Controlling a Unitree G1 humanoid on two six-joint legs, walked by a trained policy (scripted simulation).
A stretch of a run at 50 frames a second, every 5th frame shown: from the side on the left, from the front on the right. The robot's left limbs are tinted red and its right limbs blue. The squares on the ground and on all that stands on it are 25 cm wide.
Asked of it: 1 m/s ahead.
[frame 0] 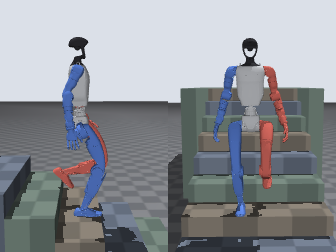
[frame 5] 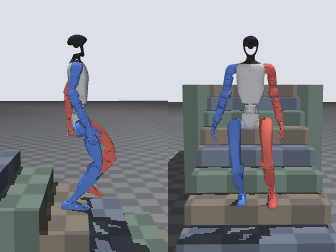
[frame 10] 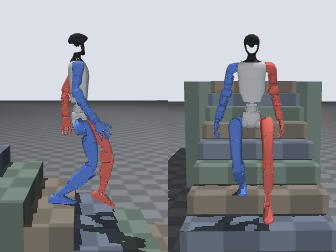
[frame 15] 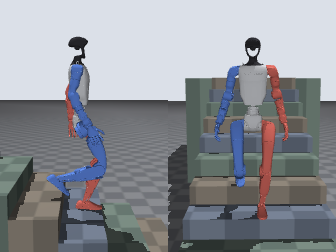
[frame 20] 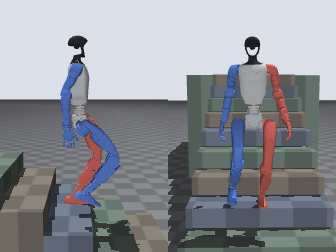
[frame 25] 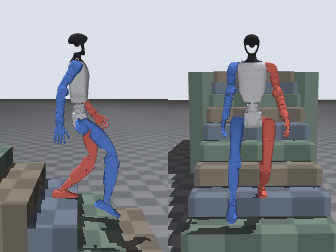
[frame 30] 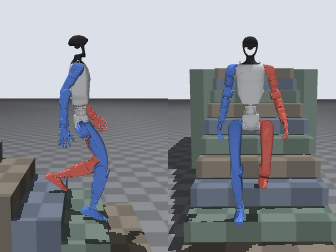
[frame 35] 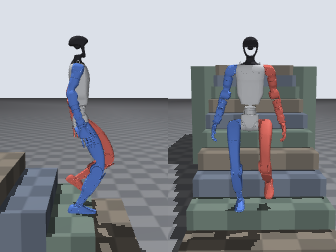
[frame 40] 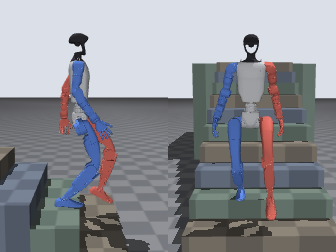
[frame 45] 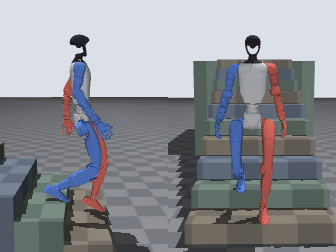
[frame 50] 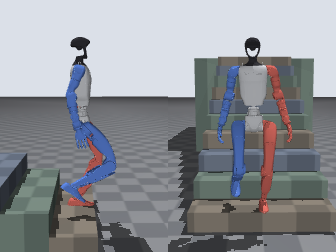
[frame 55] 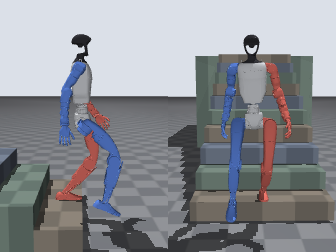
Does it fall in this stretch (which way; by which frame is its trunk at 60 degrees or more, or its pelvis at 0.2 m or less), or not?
no
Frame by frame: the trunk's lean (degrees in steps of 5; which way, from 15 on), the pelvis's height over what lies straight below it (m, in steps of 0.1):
0: 0, 0.7
5: 0, 0.7
10: 0, 0.8
15: 0, 0.8
20: 0, 0.7
25: 0, 0.8
30: 0, 0.8
35: 0, 0.7
40: 0, 0.7
45: 0, 0.8
50: 0, 0.7
55: 0, 0.7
